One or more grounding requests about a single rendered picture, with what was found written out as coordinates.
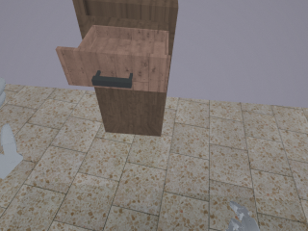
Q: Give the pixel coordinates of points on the drawer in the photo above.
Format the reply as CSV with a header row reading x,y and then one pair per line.
x,y
117,52

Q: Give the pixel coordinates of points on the robot left hand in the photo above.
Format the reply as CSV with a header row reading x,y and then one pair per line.
x,y
10,159

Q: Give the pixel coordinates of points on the handle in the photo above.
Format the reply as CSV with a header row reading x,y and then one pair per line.
x,y
113,82

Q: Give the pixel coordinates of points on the robot right hand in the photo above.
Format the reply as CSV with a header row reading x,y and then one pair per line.
x,y
247,222

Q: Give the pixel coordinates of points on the cabinet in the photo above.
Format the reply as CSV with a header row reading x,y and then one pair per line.
x,y
133,112

